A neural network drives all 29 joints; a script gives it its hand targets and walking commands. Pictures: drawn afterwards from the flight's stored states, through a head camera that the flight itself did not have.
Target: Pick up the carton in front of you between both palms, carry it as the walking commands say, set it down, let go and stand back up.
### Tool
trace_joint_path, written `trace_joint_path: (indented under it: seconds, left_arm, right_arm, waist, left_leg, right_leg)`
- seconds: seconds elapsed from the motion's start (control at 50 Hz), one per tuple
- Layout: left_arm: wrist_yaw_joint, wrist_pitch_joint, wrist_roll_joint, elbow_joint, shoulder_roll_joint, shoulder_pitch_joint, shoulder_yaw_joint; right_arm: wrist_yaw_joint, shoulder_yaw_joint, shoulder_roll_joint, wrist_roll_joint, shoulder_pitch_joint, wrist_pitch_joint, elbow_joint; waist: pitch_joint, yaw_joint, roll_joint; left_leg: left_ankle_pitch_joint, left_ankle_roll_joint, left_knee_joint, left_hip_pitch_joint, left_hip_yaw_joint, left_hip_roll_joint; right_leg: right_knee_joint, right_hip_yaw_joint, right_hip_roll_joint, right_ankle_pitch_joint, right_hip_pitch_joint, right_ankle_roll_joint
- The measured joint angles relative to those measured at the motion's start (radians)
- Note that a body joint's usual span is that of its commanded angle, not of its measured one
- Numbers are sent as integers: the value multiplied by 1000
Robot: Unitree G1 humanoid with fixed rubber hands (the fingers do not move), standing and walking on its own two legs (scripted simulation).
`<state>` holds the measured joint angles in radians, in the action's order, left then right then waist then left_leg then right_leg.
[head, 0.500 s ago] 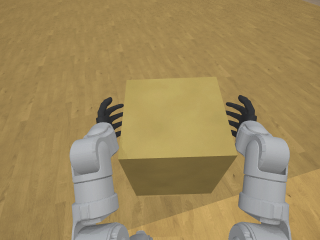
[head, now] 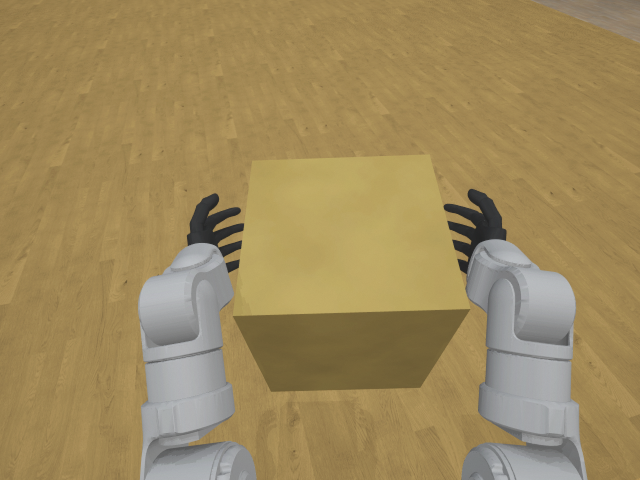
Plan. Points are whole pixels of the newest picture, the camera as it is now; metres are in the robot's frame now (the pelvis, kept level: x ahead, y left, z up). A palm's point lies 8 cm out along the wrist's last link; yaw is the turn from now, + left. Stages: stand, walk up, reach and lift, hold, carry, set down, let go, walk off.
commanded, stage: carry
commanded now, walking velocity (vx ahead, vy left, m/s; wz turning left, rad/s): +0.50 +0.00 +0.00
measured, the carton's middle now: (343, 283) +0.36 +0.02 +0.08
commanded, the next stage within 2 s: none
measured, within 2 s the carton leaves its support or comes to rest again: neither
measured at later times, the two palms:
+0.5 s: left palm (258, 117) +0.67 +0.16 +0.16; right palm (441, 123) +0.63 -0.14 +0.16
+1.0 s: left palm (275, 73) +0.94 +0.17 +0.13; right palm (405, 68) +0.96 -0.13 +0.13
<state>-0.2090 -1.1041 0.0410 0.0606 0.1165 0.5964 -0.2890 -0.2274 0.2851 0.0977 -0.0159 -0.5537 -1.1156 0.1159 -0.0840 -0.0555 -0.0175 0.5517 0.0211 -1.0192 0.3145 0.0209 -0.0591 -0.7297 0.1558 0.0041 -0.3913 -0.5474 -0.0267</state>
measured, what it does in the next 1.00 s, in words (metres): climbs: left foot, then right foot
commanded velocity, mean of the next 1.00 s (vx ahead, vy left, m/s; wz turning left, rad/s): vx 0.50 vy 0.00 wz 0.00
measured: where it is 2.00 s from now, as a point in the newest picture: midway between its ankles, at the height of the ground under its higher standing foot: (335, 231)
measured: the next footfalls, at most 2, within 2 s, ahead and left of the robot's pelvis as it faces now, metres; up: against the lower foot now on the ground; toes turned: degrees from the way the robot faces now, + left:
left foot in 0.34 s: +0.37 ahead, +0.10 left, +0.00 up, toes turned +4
right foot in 0.78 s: +0.72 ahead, -0.06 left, +0.00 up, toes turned -7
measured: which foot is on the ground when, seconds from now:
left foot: up 0.00-0.32, down 0.34-0.82, up 0.84-1.00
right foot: down 0.00-0.36, up 0.38-0.76, down 0.78-1.00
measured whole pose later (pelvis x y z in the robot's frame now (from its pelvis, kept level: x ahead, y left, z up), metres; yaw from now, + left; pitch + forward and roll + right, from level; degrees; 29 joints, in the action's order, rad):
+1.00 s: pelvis +0.67 +0.00 +0.05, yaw +2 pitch +5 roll +1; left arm -0.17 -1.05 0.02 0.31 0.13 0.14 -0.11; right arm -0.15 0.10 0.13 -0.03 -0.13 -1.05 0.32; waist -0.05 -0.04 0.02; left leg 0.33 0.00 -0.97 0.53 0.06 -0.04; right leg -0.32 0.17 0.01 -0.17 -0.25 -0.09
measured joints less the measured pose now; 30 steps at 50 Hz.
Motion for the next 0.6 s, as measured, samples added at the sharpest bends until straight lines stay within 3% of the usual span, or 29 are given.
trace_joint_path:
  seconds: [0.04, 0.08, 0.14, 0.2, 0.28, 0.32, 0.34, 0.38, 0.42, 0.46, 0.52, 0.6]
  left_arm:
    - [3, -25, -21, -6, 6, -17, 12]
    - [-5, -31, -25, 1, 9, -38, 13]
    - [-6, -22, -45, 20, 7, -43, 2]
    - [-5, -5, -61, 37, 2, -24, 1]
    - [-1, 1, -53, 38, 2, -7, 9]
    - [2, -4, -38, 37, 6, -15, 8]
    - [2, -9, -26, 38, 6, -23, 4]
    - [1, -12, 0, 29, -1, -36, -8]
    - [-2, -9, 16, 3, 0, -43, -28]
    - [-2, -9, 34, -24, 11, -47, -51]
    - [8, 0, 58, -44, 31, -57, -67]
    - [21, 35, 70, -34, 40, -84, -63]
  right_arm:
    - [-2, 35, 10, -25, 2, -9, -26]
    - [4, 63, 35, -39, 0, -18, -30]
    - [11, 73, 60, -52, -1, -10, -5]
    - [5, 59, 56, -49, 0, 4, 32]
    - [1, 38, 32, -42, 3, 7, 48]
    - [5, 31, 24, -38, -1, 3, 27]
    - [9, 27, 23, -38, -7, -1, 9]
    - [17, 16, 32, -36, -15, -4, -25]
    - [23, 10, 42, -26, -2, -9, -44]
    - [31, 5, 47, -15, 20, -14, -59]
    - [36, 11, 53, -19, 44, 1, -80]
    - [54, 14, 65, -29, 60, 48, -92]
  waist:
    - [4, -33, 14]
    - [13, -47, 17]
    - [25, -49, 18]
    - [27, -41, 17]
    - [7, -13, 20]
    - [0, 16, 17]
    - [0, 35, 13]
    - [-5, 83, 11]
    - [-8, 118, 11]
    - [-8, 139, 13]
    - [-3, 145, 16]
    - [9, 132, 19]
  left_leg:
    - [-33, 12, -241, 129, -22, 41]
    - [-77, 23, -301, 231, -8, 57]
    - [-109, 27, -198, 338, 17, 54]
    - [-168, 21, 21, 381, 32, 39]
    - [-268, 24, 302, 339, 70, 33]
    - [-309, 33, 418, 263, 105, 44]
    - [-323, 39, 468, 206, 122, 52]
    - [-434, 68, 450, 167, 125, 63]
    - [-356, 83, 410, 141, 116, 71]
    - [-300, 82, 428, 98, 108, 76]
    - [-280, 68, 493, 20, 98, 77]
    - [-244, 66, 579, -89, 86, 80]
  right_leg:
    - [47, -21, 9, -15, 55, -5]
    - [111, -42, 13, -18, 116, -1]
    - [192, -58, 7, -28, 197, 6]
    - [255, -65, 3, -47, 271, 13]
    - [298, -67, -5, -101, 371, 41]
    - [240, -54, -17, -86, 397, 40]
    - [156, -44, -25, -39, 389, 8]
    - [-110, -69, -37, -32, 314, -3]
    - [-373, -125, -8, -52, 196, -15]
    - [-491, -138, 3, -40, 88, -20]
    - [-448, -127, -13, 17, -33, -8]
    - [-263, -110, -40, 115, -133, 10]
